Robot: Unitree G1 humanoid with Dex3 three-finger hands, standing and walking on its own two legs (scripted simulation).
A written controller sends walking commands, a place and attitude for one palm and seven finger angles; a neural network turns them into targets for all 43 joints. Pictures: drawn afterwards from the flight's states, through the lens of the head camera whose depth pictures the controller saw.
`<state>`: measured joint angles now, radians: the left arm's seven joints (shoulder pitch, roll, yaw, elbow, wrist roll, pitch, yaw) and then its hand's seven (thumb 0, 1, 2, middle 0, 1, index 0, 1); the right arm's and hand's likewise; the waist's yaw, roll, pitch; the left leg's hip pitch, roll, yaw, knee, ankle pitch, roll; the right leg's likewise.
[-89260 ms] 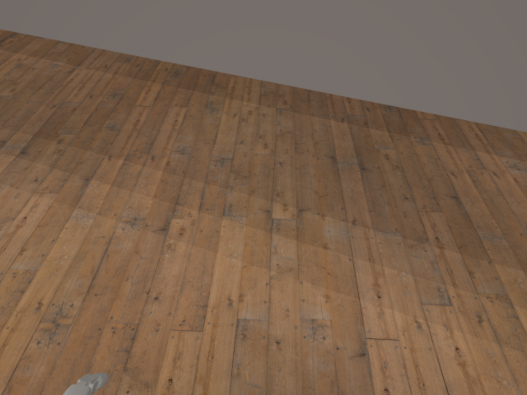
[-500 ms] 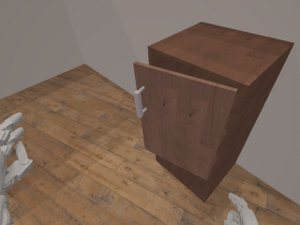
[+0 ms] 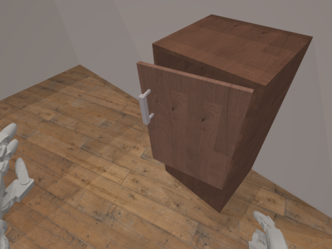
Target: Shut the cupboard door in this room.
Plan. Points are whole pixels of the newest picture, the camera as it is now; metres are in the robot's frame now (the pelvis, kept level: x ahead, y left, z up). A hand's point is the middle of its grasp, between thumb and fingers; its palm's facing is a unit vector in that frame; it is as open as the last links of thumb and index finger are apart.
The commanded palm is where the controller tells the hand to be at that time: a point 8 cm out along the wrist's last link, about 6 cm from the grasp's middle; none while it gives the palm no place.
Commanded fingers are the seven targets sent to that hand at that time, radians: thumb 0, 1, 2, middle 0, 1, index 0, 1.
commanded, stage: step back with the hand held close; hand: left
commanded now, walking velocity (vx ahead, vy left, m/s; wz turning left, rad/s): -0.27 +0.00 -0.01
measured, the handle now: (147, 107) +0.64 +0.13 -0.04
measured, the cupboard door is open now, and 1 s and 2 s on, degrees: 14 14 14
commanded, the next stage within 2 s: stop stepping back and stand still in 1.14 s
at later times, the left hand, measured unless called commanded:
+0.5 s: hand out of the picture +0.14 +0.29 +0.15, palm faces +0.45 -0.77 -0.46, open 7.4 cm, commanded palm +0.08 +0.32 +0.17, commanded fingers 0.00 0.90 0.90 -0.20 -0.30 -0.20 -0.30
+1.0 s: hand out of the picture +0.06 +0.28 +0.16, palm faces +0.46 -0.73 -0.51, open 7.4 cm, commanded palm -0.01 +0.32 +0.17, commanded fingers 0.00 0.90 0.90 -0.20 -0.30 -0.20 -0.30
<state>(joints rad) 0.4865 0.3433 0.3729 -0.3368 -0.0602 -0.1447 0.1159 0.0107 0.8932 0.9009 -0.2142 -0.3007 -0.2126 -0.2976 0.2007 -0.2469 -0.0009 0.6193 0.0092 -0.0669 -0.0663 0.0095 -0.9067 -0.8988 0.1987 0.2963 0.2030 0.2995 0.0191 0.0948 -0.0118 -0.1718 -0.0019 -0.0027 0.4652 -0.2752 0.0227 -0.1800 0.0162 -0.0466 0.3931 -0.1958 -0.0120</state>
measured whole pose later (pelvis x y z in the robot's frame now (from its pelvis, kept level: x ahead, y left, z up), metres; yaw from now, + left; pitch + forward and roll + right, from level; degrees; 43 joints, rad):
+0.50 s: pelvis -0.06 +0.02 -0.02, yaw -1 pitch +0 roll -1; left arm 0.53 0.40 0.43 -0.44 -0.04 -0.16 0.15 0.01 0.89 0.90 -0.22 -0.30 -0.21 -0.30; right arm 0.20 -0.22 0.01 0.55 0.01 0.00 -0.09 0.01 -0.91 -0.90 0.20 0.30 0.20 0.30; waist 0.00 0.01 -0.01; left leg -0.35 -0.03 0.03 0.61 -0.25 0.06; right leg -0.37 -0.02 -0.02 0.56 -0.18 0.02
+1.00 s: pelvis -0.14 +0.01 -0.03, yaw +3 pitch +0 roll -3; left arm 0.55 0.50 0.49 -0.52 -0.02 -0.25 0.18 0.01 0.89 0.90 -0.22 -0.30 -0.22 -0.30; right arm 0.26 -0.21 -0.01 0.60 0.00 -0.07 -0.08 0.01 -0.91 -0.90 0.20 0.30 0.20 0.30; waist -0.05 -0.01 0.01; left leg -0.51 0.00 -0.01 0.66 -0.14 0.05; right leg -0.41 0.06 0.02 0.67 -0.24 0.02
